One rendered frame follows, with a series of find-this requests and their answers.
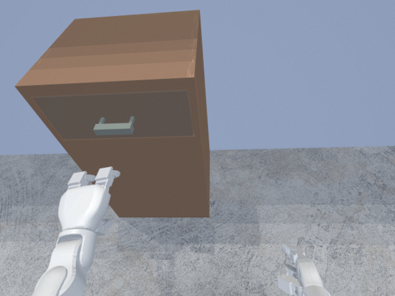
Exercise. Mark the handle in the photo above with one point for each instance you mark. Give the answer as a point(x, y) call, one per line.
point(114, 128)

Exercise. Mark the left robot hand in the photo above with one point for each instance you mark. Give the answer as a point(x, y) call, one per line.
point(83, 205)

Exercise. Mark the drawer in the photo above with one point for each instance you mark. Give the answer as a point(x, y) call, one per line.
point(156, 113)

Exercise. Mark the right robot hand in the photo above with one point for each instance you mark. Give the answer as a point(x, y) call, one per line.
point(292, 280)

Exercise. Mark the cabinet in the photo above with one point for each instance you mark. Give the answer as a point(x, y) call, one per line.
point(160, 177)

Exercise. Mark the left robot forearm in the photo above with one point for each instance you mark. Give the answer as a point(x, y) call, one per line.
point(70, 261)

